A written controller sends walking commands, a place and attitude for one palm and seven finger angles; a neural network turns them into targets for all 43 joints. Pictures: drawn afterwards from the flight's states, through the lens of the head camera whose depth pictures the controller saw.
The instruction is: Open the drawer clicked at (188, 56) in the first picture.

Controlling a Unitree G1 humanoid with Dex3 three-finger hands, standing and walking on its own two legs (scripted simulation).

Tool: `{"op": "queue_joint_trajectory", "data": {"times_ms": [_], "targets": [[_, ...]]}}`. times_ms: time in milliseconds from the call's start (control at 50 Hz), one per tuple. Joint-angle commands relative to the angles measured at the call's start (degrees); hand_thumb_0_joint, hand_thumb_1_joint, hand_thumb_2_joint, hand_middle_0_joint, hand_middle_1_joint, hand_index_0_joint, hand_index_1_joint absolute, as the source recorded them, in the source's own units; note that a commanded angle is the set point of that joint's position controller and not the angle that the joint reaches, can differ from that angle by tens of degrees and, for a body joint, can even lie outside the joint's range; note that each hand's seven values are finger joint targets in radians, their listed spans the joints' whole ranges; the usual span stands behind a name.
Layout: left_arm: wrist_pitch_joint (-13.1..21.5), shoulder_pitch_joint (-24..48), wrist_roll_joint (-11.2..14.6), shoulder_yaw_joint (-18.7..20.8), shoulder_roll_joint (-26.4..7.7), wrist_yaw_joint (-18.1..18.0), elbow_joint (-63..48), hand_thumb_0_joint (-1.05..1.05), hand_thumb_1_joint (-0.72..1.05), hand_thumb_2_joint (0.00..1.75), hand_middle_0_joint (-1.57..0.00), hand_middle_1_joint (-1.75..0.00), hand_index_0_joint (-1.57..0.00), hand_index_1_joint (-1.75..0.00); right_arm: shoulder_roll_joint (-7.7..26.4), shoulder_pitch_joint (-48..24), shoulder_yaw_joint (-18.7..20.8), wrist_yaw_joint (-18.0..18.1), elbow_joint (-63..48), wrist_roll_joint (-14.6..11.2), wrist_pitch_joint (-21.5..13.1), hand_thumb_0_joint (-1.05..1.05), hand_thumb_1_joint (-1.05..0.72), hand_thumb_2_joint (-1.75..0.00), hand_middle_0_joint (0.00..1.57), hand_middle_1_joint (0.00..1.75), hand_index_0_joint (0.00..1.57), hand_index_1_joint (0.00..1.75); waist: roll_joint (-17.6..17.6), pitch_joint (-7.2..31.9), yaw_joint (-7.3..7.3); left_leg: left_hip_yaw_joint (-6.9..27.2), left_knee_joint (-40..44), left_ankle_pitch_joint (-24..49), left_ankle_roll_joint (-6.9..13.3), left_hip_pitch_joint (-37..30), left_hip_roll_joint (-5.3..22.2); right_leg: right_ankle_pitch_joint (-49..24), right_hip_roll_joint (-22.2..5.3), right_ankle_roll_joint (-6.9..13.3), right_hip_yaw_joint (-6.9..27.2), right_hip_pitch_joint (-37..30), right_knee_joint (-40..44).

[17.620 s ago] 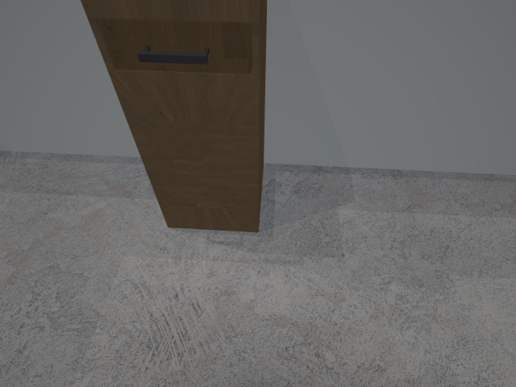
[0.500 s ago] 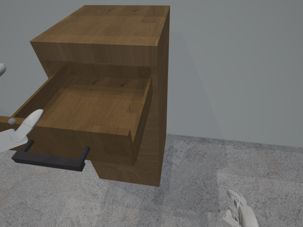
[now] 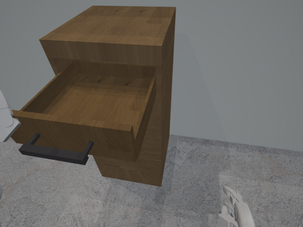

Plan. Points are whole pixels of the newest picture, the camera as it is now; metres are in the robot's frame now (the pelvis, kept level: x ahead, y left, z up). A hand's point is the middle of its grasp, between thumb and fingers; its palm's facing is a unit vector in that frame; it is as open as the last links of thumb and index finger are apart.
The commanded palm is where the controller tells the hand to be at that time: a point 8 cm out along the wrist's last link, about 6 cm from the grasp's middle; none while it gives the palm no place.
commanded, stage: step back with the hand held close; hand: left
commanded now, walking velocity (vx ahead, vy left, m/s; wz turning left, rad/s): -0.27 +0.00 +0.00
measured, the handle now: (58, 147) +0.26 +0.29 +0.09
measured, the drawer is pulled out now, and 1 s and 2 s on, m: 0.30 0.30 0.30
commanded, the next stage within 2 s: stop stepping back and stand still in 0.96 s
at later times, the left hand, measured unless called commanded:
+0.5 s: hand out of the picture +0.14 +0.27 +0.27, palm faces +0.52 -0.69 -0.51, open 7.4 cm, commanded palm +0.07 +0.31 +0.28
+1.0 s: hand out of the picture +0.04 +0.25 +0.29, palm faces +0.59 -0.71 -0.38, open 7.4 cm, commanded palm -0.03 +0.30 +0.28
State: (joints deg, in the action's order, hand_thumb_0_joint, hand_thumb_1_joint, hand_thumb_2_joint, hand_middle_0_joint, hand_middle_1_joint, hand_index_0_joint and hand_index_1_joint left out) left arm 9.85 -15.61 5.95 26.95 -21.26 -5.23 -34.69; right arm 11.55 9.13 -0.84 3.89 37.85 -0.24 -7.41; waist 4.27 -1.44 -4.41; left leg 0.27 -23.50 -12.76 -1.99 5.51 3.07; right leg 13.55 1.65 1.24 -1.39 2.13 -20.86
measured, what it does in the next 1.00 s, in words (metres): walks backwards: right foot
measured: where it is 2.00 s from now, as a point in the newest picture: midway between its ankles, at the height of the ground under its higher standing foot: outside the picture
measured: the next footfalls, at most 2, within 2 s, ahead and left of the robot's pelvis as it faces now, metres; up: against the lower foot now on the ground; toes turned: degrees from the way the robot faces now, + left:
right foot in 0.96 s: -0.21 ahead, -0.07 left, +0.00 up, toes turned +1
left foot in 1.20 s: -0.18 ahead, +0.15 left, +0.00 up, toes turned +2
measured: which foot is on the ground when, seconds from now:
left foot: down 0.00-0.96, up 0.98-1.00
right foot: down 0.00-0.76, up 0.78-0.94, down 0.96-1.00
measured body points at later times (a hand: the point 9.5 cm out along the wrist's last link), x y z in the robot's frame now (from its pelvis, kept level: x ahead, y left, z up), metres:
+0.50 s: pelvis -0.07 +0.04 -0.01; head -0.04 +0.05 +0.43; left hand +0.11 +0.30 +0.29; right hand +0.10 -0.21 -0.09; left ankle +0.01 +0.14 -0.74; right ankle -0.02 -0.10 -0.74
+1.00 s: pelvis -0.17 +0.02 -0.02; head -0.13 +0.01 +0.42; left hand +0.01 +0.29 +0.31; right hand +0.01 -0.20 -0.12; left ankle -0.02 +0.14 -0.72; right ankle -0.20 -0.08 -0.75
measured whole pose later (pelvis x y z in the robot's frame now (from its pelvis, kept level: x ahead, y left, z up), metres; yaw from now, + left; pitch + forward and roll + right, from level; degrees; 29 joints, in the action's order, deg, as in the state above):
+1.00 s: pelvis -0.17 +0.02 -0.02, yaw -1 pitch +2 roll -1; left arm 17.3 -14.2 4.4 37.7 -28.2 -9.3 -40.0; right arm 10.3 10.5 0.0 1.1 36.3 -0.8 -8.3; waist 1.7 -2.0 -0.8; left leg 0.1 -41.9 -15.4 -1.8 35.1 1.6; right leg 21.3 2.3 3.0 -0.8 16.0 -35.6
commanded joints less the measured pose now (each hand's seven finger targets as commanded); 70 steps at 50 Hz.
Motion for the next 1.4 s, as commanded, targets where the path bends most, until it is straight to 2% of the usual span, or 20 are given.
{"op": "queue_joint_trajectory", "data": {"times_ms": [0, 260, 460, 520, 640, 680, 740, 780, 840, 900, 940, 960, 1000, 1040, 1120, 1180, 1220, 1280, 1340, 1380], "targets": [[4.7, 8.2, -0.9, 8.8, -15.4, -0.8, -8.5, 0.00, 0.90, 0.90, -0.20, -0.30, -0.20, -0.30, 7.0, -8.4, 2.0, -0.2, -11.3, -0.5, -0.9, 0.00, -0.90, -0.90, 0.20, 0.30, 0.20, 0.30, -7.1, 0.4, 3.37, -0.6, -3.0, 5.9, 3.1, 2.1, -1.3, -12.4, -6.0, -1.0, 5.5, 13.9, 8.0], [6.5, -7.8, -1.4, 17.1, -20.5, -2.9, -19.3, 0.00, 0.90, 0.90, -0.20, -0.30, -0.20, -0.30, 8.2, -4.6, 5.1, -1.3, -15.3, -1.3, 2.3, 0.00, -0.90, -0.90, 0.20, 0.30, 0.20, 0.30, 0.0, 15.0, 3.58, 0.0, -3.2, 22.5, 2.2, 5.6, 2.1, -22.5, -4.3, -1.7, 1.7, 7.2, -4.7], [8.4, -1.6, -2.9, 18.5, -19.7, -4.4, -16.2, 0.00, 0.90, 0.90, -0.20, -0.30, -0.20, -0.30, 9.1, -2.6, 4.9, -0.9, -14.9, -0.8, -1.4, 0.00, -0.90, -0.90, 0.20, 0.30, 0.20, 0.30, 7.8, 8.3, 3.83, 4.0, 6.2, -13.9, 5.1, 29.0, 6.5, -4.2, -1.1, -1.7, 0.9, 2.6, -16.4], [8.6, 1.1, -3.3, 16.5, -18.2, -4.5, -13.5, 0.00, 0.90, 0.90, -0.20, -0.30, -0.20, -0.30, 8.5, -1.2, 4.5, -1.0, -14.5, -1.1, -2.4, 0.00, -0.90, -0.90, 0.20, 0.30, 0.20, 0.30, 1.8, 5.6, 4.72, 3.2, 2.2, -20.8, 4.6, 31.4, 4.3, 2.2, -3.2, -1.0, 3.9, 6.8, -12.2], [8.7, 5.3, -3.6, 12.8, -18.3, -5.4, -15.8, 0.00, 0.90, 0.90, -0.20, -0.30, -0.20, -0.30, 7.3, 0.0, 3.6, -0.8, -11.5, -0.7, -2.0, 0.00, -0.90, -0.90, 0.20, 0.30, 0.20, 0.30, -7.3, 5.1, 6.06, -0.2, -16.5, -11.2, 1.3, 9.9, -2.7, 16.3, -11.6, 2.5, 8.3, 31.7, 4.5], [8.9, 5.4, -3.4, 14.2, -19.3, -5.7, -16.6, 0.00, 0.90, 0.90, -0.20, -0.30, -0.20, -0.30, 7.4, -0.3, 3.5, -0.3, -11.7, -0.5, -1.8, 0.00, -0.90, -0.90, 0.20, 0.30, 0.20, 0.30, -3.7, 5.6, 5.92, 3.6, -9.5, -13.4, 2.2, 11.5, -0.2, 15.0, -8.8, 1.2, 4.7, 29.9, -1.0], [9.6, 6.2, -3.1, 16.7, -18.7, -6.0, -17.4, 0.00, 0.90, 0.90, -0.20, -0.30, -0.20, -0.30, 8.1, -2.0, 4.0, 0.0, -13.8, -0.7, -2.7, 0.00, -0.90, -0.90, 0.20, 0.30, 0.20, 0.30, 15.0, 7.4, 4.75, 17.2, 13.2, -30.9, 6.6, 31.7, 11.6, 13.0, 1.9, -1.8, -1.3, 11.8, -28.5], [10.1, 8.8, -2.7, 18.1, -20.3, -5.9, -16.6, 0.00, 0.90, 0.90, -0.20, -0.30, -0.20, -0.30, 6.9, -1.2, 5.0, -0.2, -13.0, -0.2, -3.8, 0.00, -0.90, -0.90, 0.20, 0.30, 0.20, 0.30, 12.4, 9.7, 4.92, 18.9, 13.6, -23.1, 9.0, 29.2, 14.5, 15.9, 3.0, -1.6, 1.4, 12.5, -40.3], [8.7, 5.0, -1.2, 16.4, -18.2, -5.2, -11.4, 0.00, 0.90, 0.90, -0.20, -0.30, -0.20, -0.30, 6.5, -1.5, 5.1, -1.6, -11.4, -0.7, -4.5, 0.00, -0.90, -0.90, 0.20, 0.30, 0.20, 0.30, 10.5, 8.6, 4.52, 12.2, 11.6, -17.2, 8.0, 24.3, 11.4, 17.8, 2.5, -0.2, -1.4, 11.9, -31.7], [8.6, 4.9, -0.5, 14.3, -17.8, -4.2, -12.5, 0.00, 0.90, 0.90, -0.20, -0.30, -0.20, -0.30, 6.4, -3.4, 4.1, -2.2, -11.2, -0.7, -4.6, 0.00, -0.90, -0.90, 0.20, 0.30, 0.20, 0.30, 6.6, 5.4, 4.55, 6.9, 4.5, -13.3, 4.6, 25.7, 7.8, 14.9, -1.6, 2.4, 1.9, 8.2, -8.0], [8.8, 5.9, -1.5, 16.1, -23.2, -4.2, -13.7, 0.00, 0.90, 0.90, -0.20, -0.30, -0.20, -0.30, 6.0, -3.8, 3.8, -2.9, -10.1, -1.2, -3.6, 0.00, -0.90, -0.90, 0.20, 0.30, 0.20, 0.30, -17.6, 2.5, 3.30, -1.7, -31.7, -12.4, -2.1, 24.3, -4.6, 8.8, -24.7, 9.8, 29.9, 22.1, 14.8], [9.4, 5.7, -2.1, 17.9, -23.9, -4.9, -11.9, 0.00, 0.90, 0.90, -0.20, -0.30, -0.20, -0.30, 7.0, -3.7, 3.5, -3.2, -8.3, 0.5, -3.7, 0.00, -0.90, -0.90, 0.20, 0.30, 0.20, 0.30, -11.7, 4.8, 3.17, 1.5, -41.1, -14.8, -1.8, 24.4, -3.7, -11.6, -24.9, 10.4, 24.0, 24.3, 11.0], [8.1, 1.0, -3.1, 14.9, -19.8, -4.1, -15.1, 0.00, 0.90, 0.90, -0.20, -0.30, -0.20, -0.30, 4.2, -2.5, 3.5, -2.5, -10.2, -0.6, -3.1, 0.00, -0.90, -0.90, 0.20, 0.30, 0.20, 0.30, -16.1, 8.7, 4.53, 1.7, -41.1, -10.8, -1.6, 26.0, -2.1, -36.6, -18.0, 7.8, 10.9, 11.8, -1.0], [8.0, -1.7, -3.9, 16.6, -20.6, -4.4, -14.3, 0.00, 0.90, 0.90, -0.20, -0.30, -0.20, -0.30, 3.7, -4.2, 2.7, -0.8, -10.7, -0.6, -2.2, 0.00, -0.90, -0.90, 0.20, 0.30, 0.20, 0.30, -13.3, 8.5, 4.01, -1.9, -31.0, -11.6, -1.4, 22.3, -1.9, -48.2, -16.2, 6.2, 8.0, 9.2, -3.7], [7.7, -5.2, -3.2, 17.2, -19.8, -5.7, -17.4, 0.00, 0.90, 0.90, -0.20, -0.30, -0.20, -0.30, 5.2, -0.3, 3.0, 0.1, -10.8, 0.1, -1.8, 0.00, -0.90, -0.90, 0.20, 0.30, 0.20, 0.30, -6.7, 13.4, 5.48, -3.8, -5.2, 0.6, 0.8, 9.6, -3.1, -35.9, -12.0, 3.3, 6.8, 5.1, -6.0], [8.0, -6.2, -1.9, 18.2, -20.6, -6.0, -22.5, 0.00, 0.90, 0.90, -0.20, -0.30, -0.20, -0.30, 8.5, -0.4, 5.2, -0.1, -12.8, -0.7, -2.6, 0.00, -0.90, -0.90, 0.20, 0.30, 0.20, 0.30, 3.3, 15.5, 3.87, 6.2, 0.3, 26.4, 4.0, 1.4, 8.6, -12.1, -3.4, -1.5, 4.0, 9.1, -10.4], [7.9, -7.7, -2.1, 20.6, -22.6, -5.6, -21.1, 0.00, 0.90, 0.90, -0.20, -0.30, -0.20, -0.30, 6.9, 0.8, 4.3, -0.6, -12.6, -0.4, -2.6, 0.00, -0.90, -0.90, 0.20, 0.30, 0.20, 0.30, 9.1, 16.0, 5.22, 5.4, -0.1, 38.2, 3.8, -1.0, 8.0, -6.7, -0.9, -2.2, -1.0, 12.8, -14.5], [8.1, -3.9, -2.4, 18.6, -20.7, -4.8, -19.8, 0.00, 0.90, 0.90, -0.20, -0.30, -0.20, -0.30, 6.7, 0.4, 3.9, -1.2, -11.5, 0.4, -3.1, 0.00, -0.90, -0.90, 0.20, 0.30, 0.20, 0.30, 9.9, 9.6, 4.83, 5.4, 5.0, 16.9, 5.5, 10.3, 10.5, 8.4, -1.0, -2.1, -1.3, 11.5, -17.3], [6.9, -2.0, -2.7, 15.2, -18.1, -4.8, -13.8, 0.00, 0.90, 0.90, -0.20, -0.30, -0.20, -0.30, 7.8, -1.2, 3.4, -1.3, -11.2, -0.8, -2.8, 0.00, -0.90, -0.90, 0.20, 0.30, 0.20, 0.30, 4.2, 5.1, 5.82, 2.8, 4.5, -8.1, 4.5, 19.8, 7.3, 1.8, -1.6, -1.1, -0.9, 4.8, -7.3], [7.1, 2.2, -2.8, 15.0, -19.6, -5.0, -13.0, 0.00, 0.90, 0.90, -0.20, -0.30, -0.20, -0.30, 7.8, -2.1, 3.2, -0.6, -11.2, -0.2, -2.4, 0.00, -0.90, -0.90, 0.20, 0.30, 0.20, 0.30, 1.4, 2.9, 6.21, 2.0, 1.5, -19.1, 3.7, 19.4, 3.1, 8.8, -4.4, 1.5, 5.4, 10.1, -0.4]]}}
